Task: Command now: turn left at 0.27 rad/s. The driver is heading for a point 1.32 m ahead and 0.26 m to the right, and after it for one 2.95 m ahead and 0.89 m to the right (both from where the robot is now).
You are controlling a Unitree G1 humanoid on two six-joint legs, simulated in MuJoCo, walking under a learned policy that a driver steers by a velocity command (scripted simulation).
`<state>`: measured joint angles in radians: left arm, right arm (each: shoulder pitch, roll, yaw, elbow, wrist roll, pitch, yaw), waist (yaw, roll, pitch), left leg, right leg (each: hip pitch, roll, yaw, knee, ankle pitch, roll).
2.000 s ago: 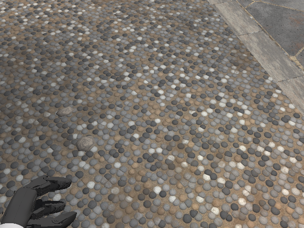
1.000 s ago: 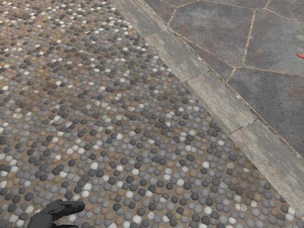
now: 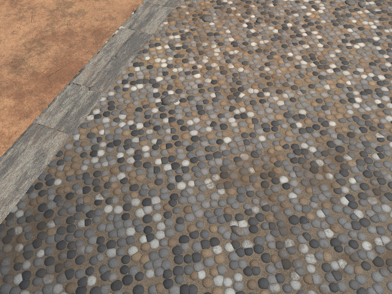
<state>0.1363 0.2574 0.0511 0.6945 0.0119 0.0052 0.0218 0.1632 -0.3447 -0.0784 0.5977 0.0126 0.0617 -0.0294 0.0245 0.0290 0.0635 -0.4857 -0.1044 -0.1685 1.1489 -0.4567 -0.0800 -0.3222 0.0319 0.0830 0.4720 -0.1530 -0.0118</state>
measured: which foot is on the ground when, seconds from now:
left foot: up 0.00-0.16, down 0.18-1.00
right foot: down 0.00-0.84, up 0.86-1.00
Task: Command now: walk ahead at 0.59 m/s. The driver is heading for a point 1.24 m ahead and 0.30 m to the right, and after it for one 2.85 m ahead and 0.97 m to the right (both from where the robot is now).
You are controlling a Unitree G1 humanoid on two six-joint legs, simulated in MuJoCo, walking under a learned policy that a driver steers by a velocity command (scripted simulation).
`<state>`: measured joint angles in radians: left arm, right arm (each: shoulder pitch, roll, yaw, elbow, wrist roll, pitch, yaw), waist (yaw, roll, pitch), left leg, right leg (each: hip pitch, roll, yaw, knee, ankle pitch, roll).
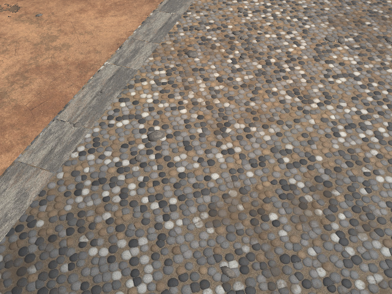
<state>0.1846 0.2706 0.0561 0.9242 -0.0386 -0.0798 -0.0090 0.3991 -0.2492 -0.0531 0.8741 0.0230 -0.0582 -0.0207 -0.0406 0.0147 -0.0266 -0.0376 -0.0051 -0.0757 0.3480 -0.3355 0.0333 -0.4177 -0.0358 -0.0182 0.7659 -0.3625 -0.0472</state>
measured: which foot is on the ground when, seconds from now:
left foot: down 0.00-0.10, up 0.12-0.54, down 0.56-1.00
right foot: up 0.00-0.08, down 0.10-0.56, up 0.58-1.00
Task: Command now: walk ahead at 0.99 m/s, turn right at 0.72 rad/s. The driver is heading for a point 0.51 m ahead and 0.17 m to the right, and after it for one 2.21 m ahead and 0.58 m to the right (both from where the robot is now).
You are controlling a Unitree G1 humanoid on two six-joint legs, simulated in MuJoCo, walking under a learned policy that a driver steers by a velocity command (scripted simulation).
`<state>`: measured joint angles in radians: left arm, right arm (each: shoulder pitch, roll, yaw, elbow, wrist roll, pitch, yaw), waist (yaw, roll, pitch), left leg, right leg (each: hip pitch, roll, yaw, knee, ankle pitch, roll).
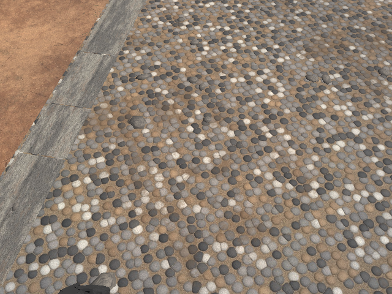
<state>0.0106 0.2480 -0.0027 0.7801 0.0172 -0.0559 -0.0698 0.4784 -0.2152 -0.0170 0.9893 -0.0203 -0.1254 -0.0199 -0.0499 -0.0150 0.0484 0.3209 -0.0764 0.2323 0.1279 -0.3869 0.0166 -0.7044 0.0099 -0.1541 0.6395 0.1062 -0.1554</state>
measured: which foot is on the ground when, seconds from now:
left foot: down 0.00-0.04, up 0.06-0.44, down 0.46-0.86, up 0.88-1.00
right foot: up 0.00-0.02, down 0.04-0.44, up 0.46-0.84, down 0.86-1.00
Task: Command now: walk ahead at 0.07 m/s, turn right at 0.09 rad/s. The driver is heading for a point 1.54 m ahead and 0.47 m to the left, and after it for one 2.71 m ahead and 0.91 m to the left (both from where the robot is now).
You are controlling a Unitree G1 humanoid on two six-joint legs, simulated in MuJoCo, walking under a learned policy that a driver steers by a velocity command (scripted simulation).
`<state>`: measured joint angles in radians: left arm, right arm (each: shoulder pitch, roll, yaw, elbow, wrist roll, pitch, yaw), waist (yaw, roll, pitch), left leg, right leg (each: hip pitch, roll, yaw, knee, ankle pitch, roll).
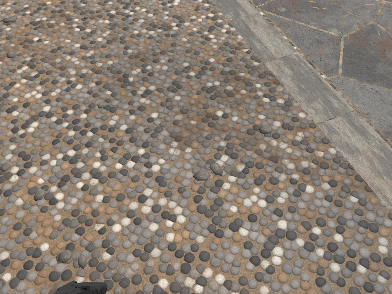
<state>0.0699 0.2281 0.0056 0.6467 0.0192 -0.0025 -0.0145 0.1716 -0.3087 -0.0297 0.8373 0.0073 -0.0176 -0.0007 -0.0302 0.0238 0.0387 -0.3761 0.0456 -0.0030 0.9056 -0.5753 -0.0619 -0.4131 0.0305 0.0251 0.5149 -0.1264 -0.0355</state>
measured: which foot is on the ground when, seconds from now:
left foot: up 0.00-0.12, down 0.14-1.00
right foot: down 0.00-1.00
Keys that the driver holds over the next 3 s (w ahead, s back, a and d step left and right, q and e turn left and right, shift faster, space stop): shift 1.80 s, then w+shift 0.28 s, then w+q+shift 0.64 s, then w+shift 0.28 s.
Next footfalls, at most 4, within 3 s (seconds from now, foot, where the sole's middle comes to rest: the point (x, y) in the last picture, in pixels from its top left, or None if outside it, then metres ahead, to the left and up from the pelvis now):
0.14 left None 0.06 0.16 -0.77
2.10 right None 0.19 -0.13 -0.77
2.58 left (188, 259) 0.58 0.07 -0.77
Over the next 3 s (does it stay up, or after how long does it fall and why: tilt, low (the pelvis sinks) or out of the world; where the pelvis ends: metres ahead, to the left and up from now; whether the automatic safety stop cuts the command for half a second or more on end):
stays up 0.80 0.14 -0.02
